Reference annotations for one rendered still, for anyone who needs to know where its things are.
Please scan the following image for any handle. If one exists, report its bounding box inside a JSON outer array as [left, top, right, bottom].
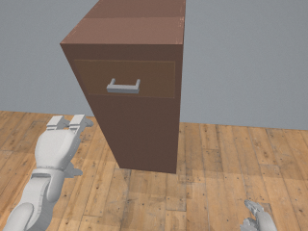
[[106, 78, 141, 93]]

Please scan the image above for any left robot hand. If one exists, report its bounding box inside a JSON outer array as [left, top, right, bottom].
[[35, 115, 94, 178]]

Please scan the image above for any left robot forearm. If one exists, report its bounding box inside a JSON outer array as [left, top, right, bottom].
[[2, 167, 65, 231]]

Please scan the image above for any right robot hand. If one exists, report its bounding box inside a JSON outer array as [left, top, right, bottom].
[[240, 199, 277, 231]]

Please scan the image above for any cabinet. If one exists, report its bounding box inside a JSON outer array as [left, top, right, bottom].
[[60, 0, 186, 174]]

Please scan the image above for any drawer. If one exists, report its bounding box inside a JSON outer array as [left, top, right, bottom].
[[74, 59, 175, 98]]

